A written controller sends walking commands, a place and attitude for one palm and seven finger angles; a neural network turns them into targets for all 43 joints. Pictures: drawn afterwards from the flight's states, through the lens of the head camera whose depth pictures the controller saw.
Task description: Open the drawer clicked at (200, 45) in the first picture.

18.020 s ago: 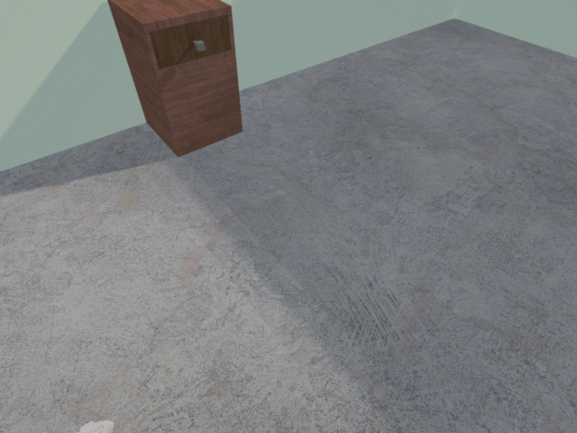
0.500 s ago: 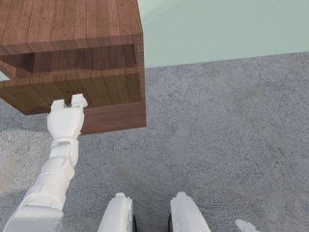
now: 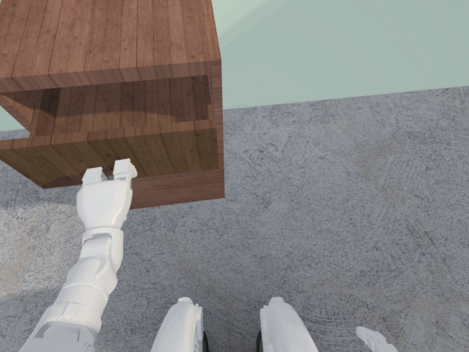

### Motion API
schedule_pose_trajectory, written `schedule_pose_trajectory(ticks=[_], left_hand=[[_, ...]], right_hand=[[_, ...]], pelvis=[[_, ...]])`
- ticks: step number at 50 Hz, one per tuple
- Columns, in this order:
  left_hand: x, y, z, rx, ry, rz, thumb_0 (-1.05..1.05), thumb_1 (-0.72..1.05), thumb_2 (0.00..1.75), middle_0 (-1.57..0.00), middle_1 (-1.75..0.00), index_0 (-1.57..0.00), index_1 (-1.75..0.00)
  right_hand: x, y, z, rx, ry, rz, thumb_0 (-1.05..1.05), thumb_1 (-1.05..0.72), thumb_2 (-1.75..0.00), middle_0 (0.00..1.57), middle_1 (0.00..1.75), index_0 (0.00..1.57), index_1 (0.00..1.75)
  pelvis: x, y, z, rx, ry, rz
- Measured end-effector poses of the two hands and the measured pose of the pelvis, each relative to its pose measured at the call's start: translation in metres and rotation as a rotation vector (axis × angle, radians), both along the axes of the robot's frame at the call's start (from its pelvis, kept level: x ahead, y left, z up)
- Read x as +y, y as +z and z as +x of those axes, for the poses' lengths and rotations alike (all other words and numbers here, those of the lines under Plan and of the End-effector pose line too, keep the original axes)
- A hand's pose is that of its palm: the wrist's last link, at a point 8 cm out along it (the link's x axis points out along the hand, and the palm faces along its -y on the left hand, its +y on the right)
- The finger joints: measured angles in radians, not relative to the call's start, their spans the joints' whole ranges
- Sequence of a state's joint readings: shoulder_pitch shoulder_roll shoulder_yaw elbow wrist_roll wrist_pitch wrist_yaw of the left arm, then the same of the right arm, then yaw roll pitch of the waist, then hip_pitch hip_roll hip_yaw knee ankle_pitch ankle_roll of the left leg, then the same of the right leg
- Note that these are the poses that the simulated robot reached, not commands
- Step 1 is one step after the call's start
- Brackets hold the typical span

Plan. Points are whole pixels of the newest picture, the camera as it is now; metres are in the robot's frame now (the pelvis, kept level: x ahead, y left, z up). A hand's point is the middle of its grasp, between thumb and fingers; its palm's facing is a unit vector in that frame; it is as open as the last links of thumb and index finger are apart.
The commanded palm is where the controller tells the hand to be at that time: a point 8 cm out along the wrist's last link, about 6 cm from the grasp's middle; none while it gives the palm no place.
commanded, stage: pull the drawer open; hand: left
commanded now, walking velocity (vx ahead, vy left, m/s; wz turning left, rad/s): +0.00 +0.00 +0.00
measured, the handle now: (120, 178) +0.43 +0.22 -0.06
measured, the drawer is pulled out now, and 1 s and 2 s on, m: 0.13 0.17 0.22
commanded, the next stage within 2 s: none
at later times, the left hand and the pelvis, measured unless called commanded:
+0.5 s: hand (117, 221) +0.35 +0.22 -0.08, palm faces -0.04 -0.06 -1.00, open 7.3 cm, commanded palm +0.31 +0.22 -0.03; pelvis +0.00 +0.00 +0.00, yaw +0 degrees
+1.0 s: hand (117, 234) +0.33 +0.22 -0.08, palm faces -0.04 -0.06 -1.00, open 7.3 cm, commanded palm +0.29 +0.22 -0.03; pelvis +0.00 +0.00 +0.00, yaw +0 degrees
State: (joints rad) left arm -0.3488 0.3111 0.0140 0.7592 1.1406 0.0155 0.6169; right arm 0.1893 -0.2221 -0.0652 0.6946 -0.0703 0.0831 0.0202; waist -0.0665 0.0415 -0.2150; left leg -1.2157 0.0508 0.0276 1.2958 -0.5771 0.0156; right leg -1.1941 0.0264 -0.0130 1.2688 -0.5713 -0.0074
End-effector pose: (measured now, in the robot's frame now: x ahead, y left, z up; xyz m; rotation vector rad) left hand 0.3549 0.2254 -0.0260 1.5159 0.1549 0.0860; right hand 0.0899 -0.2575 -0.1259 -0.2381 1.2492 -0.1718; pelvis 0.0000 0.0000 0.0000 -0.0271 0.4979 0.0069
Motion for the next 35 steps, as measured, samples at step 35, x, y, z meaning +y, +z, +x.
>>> schedule_pose_trajectory(ticks=[35], left_hand=[[-0.004,0.0,-0.034,0.0,0.0,-0.011,0.03,0.61,0.74,-0.42,-1.35,-0.21,-1.26]], right_hand=[[0.005,0.008,0.027,-0.081,0.033,0.004,0.01,-0.9,-0.9,0.2,0.3,0.21,0.3]], pelvis=[[0.0,0.002,0.002,-0.024,-0.001,0.001]])
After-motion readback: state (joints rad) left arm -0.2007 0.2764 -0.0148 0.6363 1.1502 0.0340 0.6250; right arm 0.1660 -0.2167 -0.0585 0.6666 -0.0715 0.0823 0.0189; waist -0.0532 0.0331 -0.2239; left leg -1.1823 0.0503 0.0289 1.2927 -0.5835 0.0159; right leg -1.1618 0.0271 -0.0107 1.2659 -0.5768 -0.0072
